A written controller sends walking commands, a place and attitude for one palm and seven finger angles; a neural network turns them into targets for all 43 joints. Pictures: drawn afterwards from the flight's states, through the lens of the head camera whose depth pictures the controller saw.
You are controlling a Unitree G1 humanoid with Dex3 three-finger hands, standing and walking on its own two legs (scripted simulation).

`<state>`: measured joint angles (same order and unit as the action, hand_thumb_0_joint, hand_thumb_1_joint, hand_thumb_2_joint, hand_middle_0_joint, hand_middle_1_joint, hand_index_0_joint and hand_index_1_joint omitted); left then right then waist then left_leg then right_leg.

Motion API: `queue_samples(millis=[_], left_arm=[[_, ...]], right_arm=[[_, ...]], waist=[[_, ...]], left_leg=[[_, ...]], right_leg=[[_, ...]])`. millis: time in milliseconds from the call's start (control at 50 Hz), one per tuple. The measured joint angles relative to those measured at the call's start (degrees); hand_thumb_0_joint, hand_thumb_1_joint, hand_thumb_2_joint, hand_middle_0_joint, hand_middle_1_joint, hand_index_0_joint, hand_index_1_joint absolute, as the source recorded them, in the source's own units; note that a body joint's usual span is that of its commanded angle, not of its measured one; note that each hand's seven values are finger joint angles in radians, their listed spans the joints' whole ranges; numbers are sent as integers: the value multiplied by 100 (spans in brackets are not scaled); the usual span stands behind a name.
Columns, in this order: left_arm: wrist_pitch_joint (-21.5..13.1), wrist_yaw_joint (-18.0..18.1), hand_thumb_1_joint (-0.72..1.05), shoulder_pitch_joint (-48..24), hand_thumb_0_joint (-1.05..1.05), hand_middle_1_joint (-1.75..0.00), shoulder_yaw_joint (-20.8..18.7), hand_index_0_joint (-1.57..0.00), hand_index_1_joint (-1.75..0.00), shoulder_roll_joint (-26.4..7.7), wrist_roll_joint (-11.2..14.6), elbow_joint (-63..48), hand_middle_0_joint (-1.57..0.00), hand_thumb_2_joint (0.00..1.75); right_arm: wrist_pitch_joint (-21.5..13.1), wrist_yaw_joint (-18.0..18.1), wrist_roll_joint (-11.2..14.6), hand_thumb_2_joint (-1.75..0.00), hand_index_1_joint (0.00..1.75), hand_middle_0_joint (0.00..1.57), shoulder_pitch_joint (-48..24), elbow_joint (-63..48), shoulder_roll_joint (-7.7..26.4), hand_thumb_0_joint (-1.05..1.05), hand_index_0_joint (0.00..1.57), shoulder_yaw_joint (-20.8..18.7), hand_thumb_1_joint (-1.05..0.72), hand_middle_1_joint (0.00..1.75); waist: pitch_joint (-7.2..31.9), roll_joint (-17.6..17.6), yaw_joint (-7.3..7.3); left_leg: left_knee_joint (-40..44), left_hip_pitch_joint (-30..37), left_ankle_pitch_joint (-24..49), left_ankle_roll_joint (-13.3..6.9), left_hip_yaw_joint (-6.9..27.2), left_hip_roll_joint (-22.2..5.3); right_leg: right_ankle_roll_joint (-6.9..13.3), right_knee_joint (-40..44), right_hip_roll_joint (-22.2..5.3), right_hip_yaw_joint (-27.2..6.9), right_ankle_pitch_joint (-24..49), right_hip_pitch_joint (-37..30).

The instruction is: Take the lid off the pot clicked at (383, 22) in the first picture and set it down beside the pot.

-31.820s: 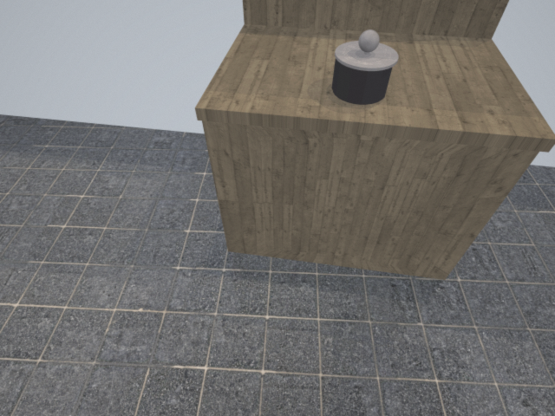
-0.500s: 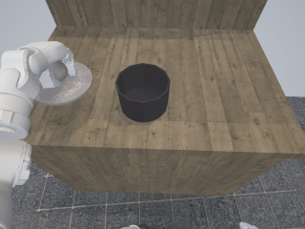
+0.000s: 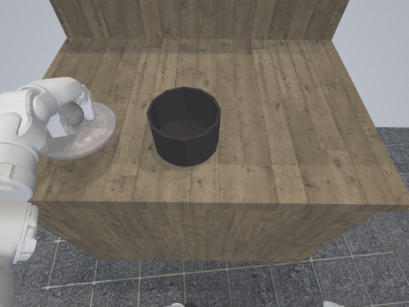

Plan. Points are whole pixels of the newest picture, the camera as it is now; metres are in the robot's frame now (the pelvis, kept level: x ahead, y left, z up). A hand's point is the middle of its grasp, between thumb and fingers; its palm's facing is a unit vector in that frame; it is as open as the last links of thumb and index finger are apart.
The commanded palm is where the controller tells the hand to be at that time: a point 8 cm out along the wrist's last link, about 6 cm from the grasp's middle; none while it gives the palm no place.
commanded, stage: lower the lid onto the table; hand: left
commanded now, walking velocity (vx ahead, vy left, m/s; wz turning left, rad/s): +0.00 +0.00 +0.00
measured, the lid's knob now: (69, 114) +0.47 +0.28 +0.10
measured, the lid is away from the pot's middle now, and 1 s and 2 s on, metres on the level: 0.24 0.24 0.24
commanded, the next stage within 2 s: open the fingers wide in 0.96 s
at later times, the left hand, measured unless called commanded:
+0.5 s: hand (72, 127) +0.45 +0.27 +0.08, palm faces -0.49 -0.09 -0.87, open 7.5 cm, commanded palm +0.47 +0.28 +0.15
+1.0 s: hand (75, 136) +0.45 +0.28 +0.05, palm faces -0.50 -0.09 -0.86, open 7.5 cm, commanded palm +0.48 +0.28 +0.11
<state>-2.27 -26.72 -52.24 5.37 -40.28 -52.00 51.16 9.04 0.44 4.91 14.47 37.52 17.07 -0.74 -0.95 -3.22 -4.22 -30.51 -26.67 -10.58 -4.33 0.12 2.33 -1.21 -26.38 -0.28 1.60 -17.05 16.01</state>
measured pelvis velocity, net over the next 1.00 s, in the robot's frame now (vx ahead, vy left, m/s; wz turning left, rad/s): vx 0.01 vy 0.01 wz -0.03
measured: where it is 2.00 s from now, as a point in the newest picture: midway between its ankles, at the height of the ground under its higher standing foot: outside the picture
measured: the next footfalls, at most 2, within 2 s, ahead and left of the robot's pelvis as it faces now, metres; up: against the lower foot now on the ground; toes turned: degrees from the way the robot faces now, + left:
none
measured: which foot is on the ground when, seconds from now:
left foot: down 0.00-1.00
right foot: down 0.00-1.00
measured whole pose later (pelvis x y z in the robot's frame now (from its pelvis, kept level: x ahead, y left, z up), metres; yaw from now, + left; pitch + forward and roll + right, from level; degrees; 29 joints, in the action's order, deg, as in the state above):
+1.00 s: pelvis +0.01 +0.01 -0.01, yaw -2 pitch +11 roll -3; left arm -8.3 -21.4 -50.0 2.8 -40.4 -53.5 58.2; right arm 8.9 2.5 4.7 17.2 39.0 17.1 -0.7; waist 1.5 -2.8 -5.4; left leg -36.8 -34.1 -13.8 -5.0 -0.9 1.7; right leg -1.5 -31.7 0.2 0.5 -19.4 23.3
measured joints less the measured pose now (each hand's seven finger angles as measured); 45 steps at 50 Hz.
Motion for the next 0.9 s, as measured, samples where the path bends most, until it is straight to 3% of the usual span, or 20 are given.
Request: queue_samples(millis=[180,540,900], left_arm=[[-134,35,18,-23,1,-88,99,-70,-90,30,109,224,-65,94],[-412,257,18,174,1,-88,-252,-69,-90,-112,-22,471,-65,94],[-492,458,18,145,0,-88,-131,-69,-90,-35,-182,697,-64,94]], right_arm=[[-22,76,24,-90,30,21,-50,92,28,1,20,33,-91,30],[23,135,7,-90,30,21,147,142,61,1,20,18,-91,30],[-9,190,-6,-90,30,21,245,159,8,1,20,2,-91,30]], waist=[[25,26,35],[106,18,-106],[196,46,-111]], left_leg=[[-102,-71,-55,24,44,-19],[-337,-352,-214,9,-44,-73],[-567,-685,-297,-45,-78,-66]], right_leg=[[12,-72,27,40,-51,46],[0,-265,64,-57,-152,341],[-10,-481,54,-85,-223,670]])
